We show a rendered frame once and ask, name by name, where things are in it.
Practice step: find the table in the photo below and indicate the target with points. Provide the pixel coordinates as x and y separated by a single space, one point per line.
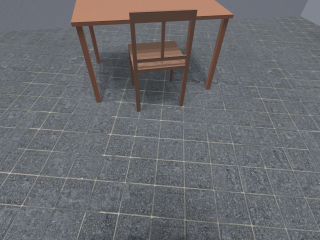
115 12

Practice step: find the chair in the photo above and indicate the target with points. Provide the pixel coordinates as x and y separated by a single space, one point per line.
160 56

